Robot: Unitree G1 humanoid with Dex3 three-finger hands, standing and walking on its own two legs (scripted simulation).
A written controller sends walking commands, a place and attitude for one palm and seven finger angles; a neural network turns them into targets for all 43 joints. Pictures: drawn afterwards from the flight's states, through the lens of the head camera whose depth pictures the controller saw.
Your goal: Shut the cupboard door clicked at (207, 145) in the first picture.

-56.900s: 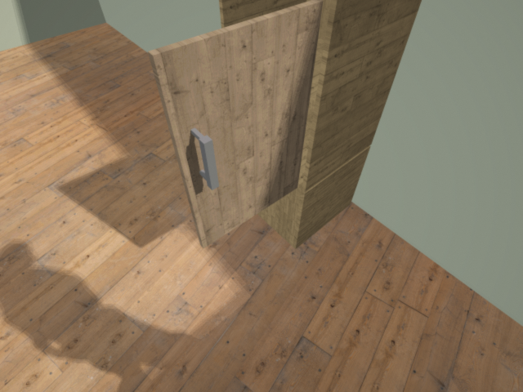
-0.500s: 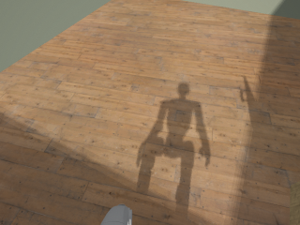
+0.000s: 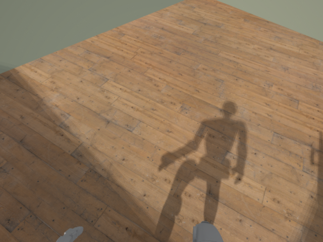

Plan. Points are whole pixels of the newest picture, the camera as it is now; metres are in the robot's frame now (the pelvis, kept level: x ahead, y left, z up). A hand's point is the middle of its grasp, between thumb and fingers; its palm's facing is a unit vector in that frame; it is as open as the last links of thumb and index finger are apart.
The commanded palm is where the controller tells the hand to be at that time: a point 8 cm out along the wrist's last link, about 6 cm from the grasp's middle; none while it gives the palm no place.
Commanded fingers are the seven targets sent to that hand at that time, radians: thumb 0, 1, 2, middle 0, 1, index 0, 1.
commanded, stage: turn to face it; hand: left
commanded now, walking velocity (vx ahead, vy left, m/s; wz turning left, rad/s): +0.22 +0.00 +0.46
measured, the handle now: out of the picture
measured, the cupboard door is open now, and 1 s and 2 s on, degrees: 24 24 24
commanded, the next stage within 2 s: none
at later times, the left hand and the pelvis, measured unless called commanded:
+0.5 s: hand (124, 208) +0.23 +0.12 -0.16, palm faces -0.02 -0.97 -0.24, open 7.2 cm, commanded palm none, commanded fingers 0.00 0.90 0.90 -0.20 -0.30 -0.20 -0.30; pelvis +0.15 -0.07 +0.00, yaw -3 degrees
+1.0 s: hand (114, 177) +0.33 +0.17 -0.17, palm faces -0.29 -0.94 -0.19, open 7.4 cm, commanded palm none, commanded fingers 0.00 0.90 0.90 -0.20 -0.30 -0.20 -0.30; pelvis +0.19 -0.01 +0.00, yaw -22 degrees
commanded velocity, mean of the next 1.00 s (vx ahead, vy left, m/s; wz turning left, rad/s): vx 0.01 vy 0.00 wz -0.54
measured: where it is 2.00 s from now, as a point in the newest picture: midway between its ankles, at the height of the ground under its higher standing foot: outside the picture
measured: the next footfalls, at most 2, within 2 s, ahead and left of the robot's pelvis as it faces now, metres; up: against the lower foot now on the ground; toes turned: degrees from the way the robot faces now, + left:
right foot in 0.26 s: +0.24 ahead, -0.15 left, +0.00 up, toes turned -3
left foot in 0.76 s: +0.24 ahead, +0.08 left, +0.00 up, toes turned -13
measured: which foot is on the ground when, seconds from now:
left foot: down 0.00-0.28, up 0.30-0.74, down 0.76-1.00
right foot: up 0.00-0.24, down 0.26-0.76, up 0.78-1.00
